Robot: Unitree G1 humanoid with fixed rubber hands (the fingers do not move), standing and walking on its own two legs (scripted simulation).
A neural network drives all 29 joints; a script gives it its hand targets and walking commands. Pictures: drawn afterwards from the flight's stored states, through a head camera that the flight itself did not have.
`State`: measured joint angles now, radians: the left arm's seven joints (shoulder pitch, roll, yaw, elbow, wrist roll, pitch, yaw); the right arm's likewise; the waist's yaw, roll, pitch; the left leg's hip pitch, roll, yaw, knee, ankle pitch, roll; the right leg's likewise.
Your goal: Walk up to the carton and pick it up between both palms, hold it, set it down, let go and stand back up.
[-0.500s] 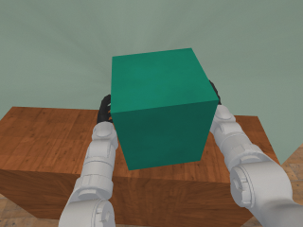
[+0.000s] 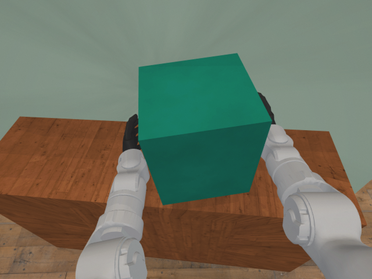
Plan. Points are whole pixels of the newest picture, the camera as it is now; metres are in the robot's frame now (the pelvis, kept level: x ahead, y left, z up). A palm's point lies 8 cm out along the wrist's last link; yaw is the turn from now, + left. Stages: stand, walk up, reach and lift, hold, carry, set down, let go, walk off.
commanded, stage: set down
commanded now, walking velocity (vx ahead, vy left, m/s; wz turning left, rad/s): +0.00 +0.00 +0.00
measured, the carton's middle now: (197, 133) +0.41 +0.02 +0.09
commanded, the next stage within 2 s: none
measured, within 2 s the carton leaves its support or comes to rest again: rests again in 0.74 s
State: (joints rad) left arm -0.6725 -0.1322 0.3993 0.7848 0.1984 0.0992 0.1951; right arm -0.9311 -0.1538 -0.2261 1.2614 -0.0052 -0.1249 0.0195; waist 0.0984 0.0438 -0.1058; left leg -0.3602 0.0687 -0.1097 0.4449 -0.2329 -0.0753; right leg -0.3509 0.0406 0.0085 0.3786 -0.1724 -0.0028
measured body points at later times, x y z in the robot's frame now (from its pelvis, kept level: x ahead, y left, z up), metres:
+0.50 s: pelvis +0.01 -0.01 +0.00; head +0.11 -0.03 +0.43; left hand +0.40 +0.18 +0.01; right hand +0.49 -0.12 +0.03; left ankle -0.01 +0.17 -0.74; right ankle +0.00 -0.12 -0.74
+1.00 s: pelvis +0.01 -0.01 -0.01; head +0.15 -0.04 +0.42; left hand +0.40 +0.17 -0.03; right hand +0.50 -0.12 +0.00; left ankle -0.01 +0.16 -0.74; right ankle +0.00 -0.12 -0.74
